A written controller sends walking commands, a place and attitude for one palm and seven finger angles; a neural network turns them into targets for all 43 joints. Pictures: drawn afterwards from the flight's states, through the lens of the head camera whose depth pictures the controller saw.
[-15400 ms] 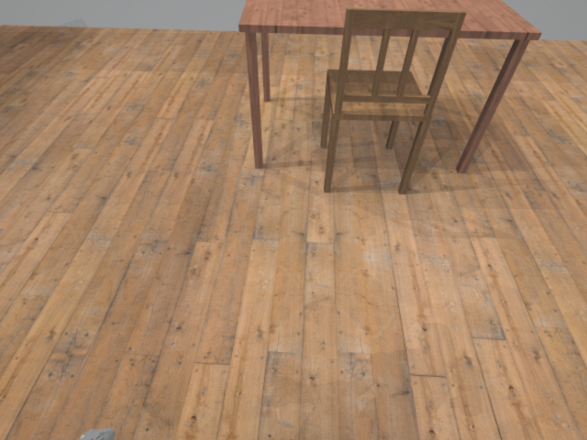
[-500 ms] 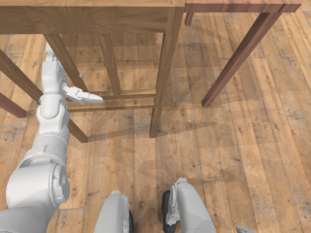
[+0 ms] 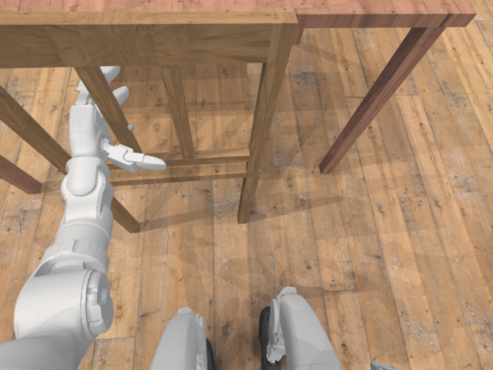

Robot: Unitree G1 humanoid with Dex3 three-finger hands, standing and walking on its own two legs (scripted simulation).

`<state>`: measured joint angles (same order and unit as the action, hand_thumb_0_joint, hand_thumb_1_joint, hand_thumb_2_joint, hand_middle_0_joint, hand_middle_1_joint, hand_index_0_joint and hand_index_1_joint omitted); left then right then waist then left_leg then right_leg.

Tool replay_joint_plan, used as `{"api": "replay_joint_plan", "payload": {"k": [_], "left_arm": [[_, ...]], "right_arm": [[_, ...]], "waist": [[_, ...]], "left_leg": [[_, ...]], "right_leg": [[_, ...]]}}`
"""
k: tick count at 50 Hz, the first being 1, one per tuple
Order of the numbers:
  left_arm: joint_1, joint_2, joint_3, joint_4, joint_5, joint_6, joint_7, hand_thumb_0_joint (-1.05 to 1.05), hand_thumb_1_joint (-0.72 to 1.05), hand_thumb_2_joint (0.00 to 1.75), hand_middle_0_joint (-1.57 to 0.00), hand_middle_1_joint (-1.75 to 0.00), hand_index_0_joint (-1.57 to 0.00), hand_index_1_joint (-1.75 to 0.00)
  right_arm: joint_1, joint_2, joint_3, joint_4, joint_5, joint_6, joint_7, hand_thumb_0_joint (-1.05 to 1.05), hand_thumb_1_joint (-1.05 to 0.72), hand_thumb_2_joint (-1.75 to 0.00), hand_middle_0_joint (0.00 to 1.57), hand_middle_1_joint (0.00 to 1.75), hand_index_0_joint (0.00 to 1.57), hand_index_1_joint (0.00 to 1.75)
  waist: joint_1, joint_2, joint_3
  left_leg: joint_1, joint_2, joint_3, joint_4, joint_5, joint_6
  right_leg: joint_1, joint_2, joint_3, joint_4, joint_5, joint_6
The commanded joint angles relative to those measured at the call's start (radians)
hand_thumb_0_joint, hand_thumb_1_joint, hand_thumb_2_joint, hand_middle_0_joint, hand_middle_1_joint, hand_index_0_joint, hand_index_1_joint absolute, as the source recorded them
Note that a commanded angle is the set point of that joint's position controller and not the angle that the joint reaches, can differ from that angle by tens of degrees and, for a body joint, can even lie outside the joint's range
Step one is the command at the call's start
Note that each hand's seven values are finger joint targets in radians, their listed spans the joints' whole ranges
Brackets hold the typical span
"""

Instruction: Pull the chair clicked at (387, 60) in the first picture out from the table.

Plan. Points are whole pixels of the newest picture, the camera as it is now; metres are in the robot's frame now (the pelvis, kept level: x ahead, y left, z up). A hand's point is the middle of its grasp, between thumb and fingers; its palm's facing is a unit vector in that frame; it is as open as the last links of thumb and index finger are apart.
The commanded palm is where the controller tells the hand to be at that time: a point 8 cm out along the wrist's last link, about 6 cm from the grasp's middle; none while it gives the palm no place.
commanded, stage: hook a spindle and tug to test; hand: left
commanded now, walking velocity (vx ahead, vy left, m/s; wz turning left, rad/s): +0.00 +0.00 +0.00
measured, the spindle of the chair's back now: (117, 121) +0.51 +0.18 +0.01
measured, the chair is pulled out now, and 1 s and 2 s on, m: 0.00 0.01 0.08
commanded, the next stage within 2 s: step backward, pulling the chair out in 1.16 s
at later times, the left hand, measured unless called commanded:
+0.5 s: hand (130, 127) +0.49 +0.16 +0.02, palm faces +0.06 -1.00 -0.03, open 6.3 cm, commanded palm +0.45 +0.19 +0.02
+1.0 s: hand (132, 135) +0.47 +0.15 +0.02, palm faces +0.04 -1.00 -0.02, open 5.2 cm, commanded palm +0.43 +0.20 +0.02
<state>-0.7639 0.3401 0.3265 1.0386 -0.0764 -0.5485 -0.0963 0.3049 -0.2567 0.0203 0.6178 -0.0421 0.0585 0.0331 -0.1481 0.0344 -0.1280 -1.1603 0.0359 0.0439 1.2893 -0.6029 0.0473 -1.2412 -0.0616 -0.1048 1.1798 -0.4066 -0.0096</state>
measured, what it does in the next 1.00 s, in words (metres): stands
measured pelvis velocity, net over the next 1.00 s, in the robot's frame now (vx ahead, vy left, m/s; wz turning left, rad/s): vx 0.03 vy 0.00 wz -0.01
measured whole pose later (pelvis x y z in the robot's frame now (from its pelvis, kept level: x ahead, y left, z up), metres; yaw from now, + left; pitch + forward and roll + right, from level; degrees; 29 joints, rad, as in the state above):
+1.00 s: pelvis +0.03 +0.00 +0.01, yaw -1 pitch +27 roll -2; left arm -0.54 0.27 0.27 0.79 -0.12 -0.51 -0.08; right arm 0.29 -0.24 0.00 0.59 -0.02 0.05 0.04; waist -0.12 0.03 -0.14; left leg -1.07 0.04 0.06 1.22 -0.62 0.04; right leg -1.16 -0.05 -0.09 1.13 -0.43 0.00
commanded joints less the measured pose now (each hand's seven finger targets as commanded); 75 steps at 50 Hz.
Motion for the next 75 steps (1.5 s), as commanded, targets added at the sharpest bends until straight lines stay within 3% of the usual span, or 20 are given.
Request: {"api": "replay_joint_plan", "payload": {"k": [1, 8, 12, 15, 17, 20, 23, 32, 39, 48, 51, 53, 56, 57, 63, 64, 66, 68, 71, 75], "left_arm": [[-0.344, 0.169, 0.013, -0.218, 0.0, -0.08, 0.0, 0.0, -0.33, 0.37, -0.38, -1.07, -0.38, -1.07], [-0.333, 0.096, -0.043, -0.267, -0.006, -0.08, 0.006, 0.0, 0.06, 0.54, -0.5, -1.45, -0.5, -1.45], [-0.311, 0.106, -0.04, -0.284, -0.003, -0.08, 0.009, 0.0, 0.28, 0.64, -0.5, -1.45, -0.5, -1.45], [-0.321, 0.055, -0.079, -0.286, -0.005, -0.078, 0.01, 0.0, 0.45, 0.71, -0.5, -1.45, -0.5, -1.45], [-0.31, 0.094, -0.051, -0.298, 0.0, -0.082, 0.012, 0.0, 0.56, 0.76, -0.5, -1.45, -0.5, -1.45], [-0.287, 0.032, -0.099, -0.322, -0.009, -0.08, 0.009, 0.0, 0.73, 0.83, -0.5, -1.45, -0.5, -1.45], [-0.285, 0.066, -0.073, -0.303, -0.006, -0.076, 0.009, 0.0, 0.9, 0.9, -0.5, -1.45, -0.5, -1.45], [-0.168, 0.122, -0.004, -0.291, -0.028, -0.063, -0.015, 0.0, 0.9, 0.9, -0.5, -1.45, -0.5, -1.45], [-0.059, 0.053, -0.055, -0.382, -0.043, -0.052, -0.021, 0.0, 0.9, 0.9, -0.5, -1.45, -0.5, -1.45], [0.058, 0.049, -0.058, -0.441, -0.041, -0.044, -0.003, 0.0, 0.9, 0.9, -0.5, -1.45, -0.5, -1.45], [0.108, 0.048, -0.058, -0.501, -0.043, -0.044, -0.002, 0.0, 0.9, 0.9, -0.5, -1.45, -0.5, -1.45], [0.147, -0.012, -0.106, -0.52, -0.05, -0.038, -0.005, 0.0, 0.9, 0.9, -0.5, -1.45, -0.5, -1.45], [0.17, 0.026, -0.079, -0.565, -0.048, -0.04, 0.007, 0.0, 0.9, 0.9, -0.5, -1.45, -0.5, -1.45], [0.172, -0.014, -0.112, -0.562, -0.048, -0.037, 0.008, 0.0, 0.9, 0.9, -0.5, -1.45, -0.5, -1.45], [0.074, -0.021, -0.126, -0.575, -0.035, -0.048, 0.025, 0.0, 0.9, 0.9, -0.5, -1.45, -0.5, -1.45], [-0.133, 0.264, -0.077, -0.717, 0.066, 0.074, 0.109, 0.0, 0.9, 0.9, -0.5, -1.45, -0.5, -1.45], [-0.075, 0.161, -0.128, -0.664, 0.068, 0.199, 0.165, 0.0, 0.9, 0.9, -0.5, -1.45, -0.5, -1.45], [0.051, 0.055, -0.197, -0.523, 0.068, 0.282, 0.184, 0.0, 0.9, 0.9, -0.5, -1.45, -0.5, -1.45], [0.02, 0.033, -0.22, -0.356, 0.07, 0.316, 0.197, 0.0, 0.9, 0.9, -0.5, -1.45, -0.5, -1.45], [-0.082, 0.044, -0.232, -0.247, 0.071, 0.298, 0.193, 0.0, 0.9, 0.9, -0.5, -1.45, -0.5, -1.45]], "right_arm": [[0.153, -0.176, -0.074, -0.06, 0.003, -0.018, -0.009, 0.0, -0.9, -0.9, 0.2, 0.3, 0.2, 0.3], [0.145, -0.166, -0.081, -0.058, 0.003, -0.012, -0.003, 0.0, -0.9, -0.9, 0.2, 0.3, 0.2, 0.3], [0.14, -0.165, -0.084, -0.058, 0.005, -0.012, -0.004, 0.0, -0.9, -0.9, 0.2, 0.3, 0.2, 0.3], [0.137, -0.159, -0.084, -0.056, 0.005, -0.014, -0.002, 0.0, -0.9, -0.9, 0.2, 0.3, 0.2, 0.3], [0.137, -0.164, -0.086, -0.056, 0.003, -0.012, -0.003, 0.0, -0.9, -0.9, 0.2, 0.3, 0.2, 0.3], [0.134, -0.155, -0.088, -0.06, 0.004, -0.014, 0.003, 0.0, -0.9, -0.9, 0.2, 0.3, 0.2, 0.3], [0.13, -0.158, -0.086, -0.055, 0.006, -0.014, -0.001, 0.0, -0.9, -0.9, 0.2, 0.3, 0.2, 0.3], [0.122, -0.156, -0.081, -0.072, 0.012, -0.019, -0.007, 0.0, -0.9, -0.9, 0.2, 0.3, 0.2, 0.3], [0.114, -0.148, -0.086, -0.095, 0.019, -0.026, 0.002, 0.0, -0.9, -0.9, 0.2, 0.3, 0.2, 0.3], [0.109, -0.146, -0.092, -0.102, 0.025, -0.036, 0.003, 0.0, -0.9, -0.9, 0.2, 0.3, 0.2, 0.3], [0.107, -0.141, -0.096, -0.108, 0.025, -0.042, 0.004, 0.0, -0.9, -0.9, 0.2, 0.3, 0.2, 0.3], [0.098, -0.136, -0.095, -0.112, 0.028, -0.045, 0.007, 0.0, -0.9, -0.9, 0.2, 0.3, 0.2, 0.3], [0.096, -0.138, -0.097, -0.115, 0.028, -0.052, 0.005, 0.0, -0.9, -0.9, 0.2, 0.3, 0.2, 0.3], [0.089, -0.133, -0.096, -0.115, 0.029, -0.054, 0.006, 0.0, -0.9, -0.9, 0.2, 0.3, 0.2, 0.3], [0.084, -0.133, -0.099, -0.094, 0.023, -0.067, -0.004, 0.0, -0.9, -0.9, 0.2, 0.3, 0.2, 0.3], [0.093, -0.133, -0.096, -0.151, 0.067, 0.007, -0.044, 0.0, -0.9, -0.9, 0.2, 0.3, 0.2, 0.3], [0.088, -0.109, -0.089, -0.166, 0.079, 0.031, -0.103, 0.0, -0.9, -0.9, 0.2, 0.3, 0.2, 0.3], [0.078, -0.104, -0.076, -0.139, 0.083, 0.051, -0.13, 0.0, -0.9, -0.9, 0.2, 0.3, 0.2, 0.3], [0.083, -0.115, -0.07, -0.087, 0.084, 0.061, -0.151, 0.0, -0.9, -0.9, 0.2, 0.3, 0.2, 0.3], [0.084, -0.127, -0.074, -0.061, 0.081, 0.054, -0.156, 0.0, -0.9, -0.9, 0.2, 0.3, 0.2, 0.3]], "waist": [[-0.017, 0.068, -0.548], [-0.023, 0.089, -0.558], [-0.014, 0.099, -0.555], [-0.028, 0.081, -0.535], [-0.012, 0.101, -0.557], [-0.02, 0.102, -0.562], [-0.021, 0.069, -0.548], [0.014, 0.032, -0.543], [0.028, 0.055, -0.566], [0.038, 0.011, -0.519], [0.061, 0.062, -0.553], [0.052, 0.045, -0.535], [0.064, 0.036, -0.544], [0.056, 0.04, -0.529], [0.035, 0.039, -0.52], [0.073, 0.079, -0.697], [0.05, 0.113, -0.61], [0.044, 0.016, -0.489], [0.04, -0.008, -0.403], [0.051, 0.074, -0.364]], "left_leg": [[0.287, -0.023, -0.106, -0.185, 0.465, -0.046], [0.344, -0.015, -0.114, -0.182, 0.539, -0.058], [0.349, -0.015, -0.113, -0.184, 0.558, -0.061], [0.356, -0.012, -0.117, -0.185, 0.561, -0.062], [0.364, -0.011, -0.12, -0.184, 0.586, -0.067], [0.394, -0.009, -0.119, -0.185, 0.616, -0.07], [0.341, -0.015, -0.108, -0.182, 0.56, -0.057], [0.246, -0.031, -0.071, -0.19, 0.507, -0.04], [0.316, -0.02, -0.073, -0.204, 0.591, -0.048], [0.294, -0.015, -0.067, -0.215, 0.611, -0.05], [0.341, -0.012, -0.07, -0.218, 0.686, -0.06], [0.357, -0.005, -0.074, -0.221, 0.713, -0.063], [0.344, -0.008, -0.073, -0.224, 0.706, -0.063], [0.351, -0.009, -0.071, -0.223, 0.703, -0.062], [0.358, -0.008, -0.079, -0.204, 0.691, -0.069], [0.607, -0.009, -0.05, -0.41, 0.564, -0.047], [0.659, -0.009, -0.06, -0.487, 0.617, -0.043], [0.658, 0.02, -0.084, -0.547, 0.654, -0.039], [0.727, 0.065, -0.096, -0.612, 0.802, -0.044], [0.819, 0.102, -0.107, -0.652, 0.954, -0.061]], "right_leg": [[0.382, 0.057, 0.061, -0.085, 0.236, -0.014], [0.358, 0.057, 0.052, -0.083, 0.262, -0.013], [0.364, 0.055, 0.053, -0.08, 0.275, -0.016], [0.348, 0.057, 0.047, -0.082, 0.27, -0.015], [0.356, 0.055, 0.05, -0.075, 0.279, -0.017], [0.354, 0.058, 0.045, -0.083, 0.29, -0.018], [0.385, 0.058, 0.054, -0.084, 0.297, -0.015], [0.502, 0.052, 0.076, -0.094, 0.351, -0.017], [0.494, 0.054, 0.066, -0.099, 0.376, -0.017], [0.518, 0.053, 0.066, -0.098, 0.406, -0.016], [0.525, 0.05, 0.064, -0.092, 0.433, -0.022], [0.508, 0.05, 0.057, -0.097, 0.431, -0.018], [0.535, 0.049, 0.06, -0.091, 0.446, -0.021], [0.519, 0.05, 0.059, -0.094, 0.441, -0.019], [0.475, 0.046, 0.054, -0.08, 0.418, -0.017], [0.877, -0.036, 0.139, -0.279, 0.479, -0.042], [0.867, -0.034, 0.117, -0.326, 0.626, -0.033], [0.878, -0.042, 0.102, -0.372, 0.646, -0.02], [0.904, -0.066, 0.102, -0.432, 0.728, -0.011], [0.937, -0.085, 0.112, -0.503, 0.757, -0.016]]}}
